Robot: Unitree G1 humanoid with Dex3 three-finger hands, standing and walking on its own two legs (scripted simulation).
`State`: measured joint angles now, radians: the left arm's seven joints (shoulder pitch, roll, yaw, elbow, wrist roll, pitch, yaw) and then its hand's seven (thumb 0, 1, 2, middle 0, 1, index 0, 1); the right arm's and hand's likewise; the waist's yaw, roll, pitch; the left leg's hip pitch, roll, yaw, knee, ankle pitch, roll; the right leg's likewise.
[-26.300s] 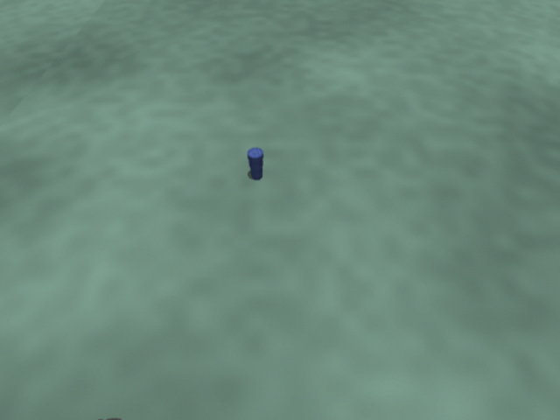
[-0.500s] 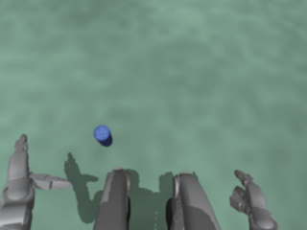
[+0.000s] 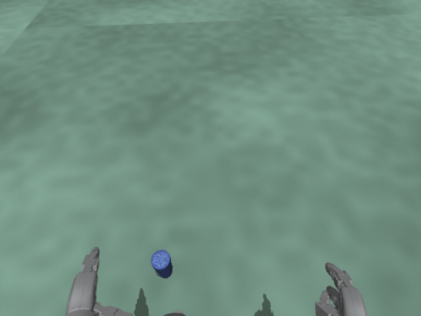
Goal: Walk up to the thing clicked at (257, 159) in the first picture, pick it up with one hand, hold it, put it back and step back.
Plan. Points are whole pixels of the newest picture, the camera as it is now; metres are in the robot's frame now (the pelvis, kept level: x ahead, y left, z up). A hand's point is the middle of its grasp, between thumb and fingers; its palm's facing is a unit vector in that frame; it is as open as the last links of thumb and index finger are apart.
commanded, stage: home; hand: left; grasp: from the side
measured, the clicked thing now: (163, 266) +0.41 +0.21 -0.63
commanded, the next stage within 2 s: stand in 1.74 s
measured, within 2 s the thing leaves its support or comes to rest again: neither
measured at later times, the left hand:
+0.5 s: hand (120, 306) +0.16 +0.17 -0.05, palm faces +0.10 -0.95 -0.30, open 17.5 cm
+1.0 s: hand (122, 309) +0.16 +0.17 -0.05, palm faces +0.10 -0.95 -0.29, open 17.5 cm
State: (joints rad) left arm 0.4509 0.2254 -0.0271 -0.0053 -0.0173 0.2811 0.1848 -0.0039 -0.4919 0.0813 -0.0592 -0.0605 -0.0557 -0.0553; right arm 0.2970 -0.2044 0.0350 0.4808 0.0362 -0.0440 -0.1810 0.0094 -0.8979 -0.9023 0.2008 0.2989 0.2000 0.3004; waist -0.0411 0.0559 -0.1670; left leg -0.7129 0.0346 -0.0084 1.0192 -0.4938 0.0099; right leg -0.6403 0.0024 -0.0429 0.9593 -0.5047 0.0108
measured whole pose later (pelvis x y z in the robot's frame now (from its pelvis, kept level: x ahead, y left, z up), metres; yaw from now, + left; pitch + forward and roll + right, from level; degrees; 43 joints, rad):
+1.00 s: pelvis -0.01 -0.01 +0.01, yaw +1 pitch +7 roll -2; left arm 0.45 0.21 -0.02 0.03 -0.01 0.25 0.13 -0.01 -0.54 0.06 -0.05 -0.06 -0.05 -0.05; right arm 0.27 -0.21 0.03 0.51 0.01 -0.12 -0.17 0.01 -0.90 -0.90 0.20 0.30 0.20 0.30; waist -0.02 0.03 -0.10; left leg -0.62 0.03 -0.01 0.93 -0.44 0.00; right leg -0.55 0.00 -0.05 0.90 -0.47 0.00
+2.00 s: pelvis -0.01 -0.01 +0.01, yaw +0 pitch +7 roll -1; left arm 0.45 0.20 -0.01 0.04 -0.01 0.24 0.13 -0.01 -0.38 0.21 -0.12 -0.16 -0.12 -0.16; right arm 0.28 -0.21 0.03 0.52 0.01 -0.12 -0.17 0.01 -0.90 -0.90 0.20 0.30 0.20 0.30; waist -0.02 0.03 -0.09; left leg -0.61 0.03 -0.01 0.93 -0.44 0.00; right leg -0.55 0.00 -0.04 0.89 -0.47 0.00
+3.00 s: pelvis -0.03 +0.01 +0.07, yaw +1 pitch -3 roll +0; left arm 0.19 0.32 0.00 1.12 0.03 -0.01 0.01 0.01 0.91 0.90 -0.20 -0.30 -0.20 -0.30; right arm 0.14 -0.32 -0.02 1.13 -0.03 0.00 0.00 0.00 -0.91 -0.90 0.20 0.30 0.20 0.30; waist 0.01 0.01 0.04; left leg -0.16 -0.03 0.02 0.36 -0.14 0.03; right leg -0.13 -0.05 -0.03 0.39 -0.20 0.03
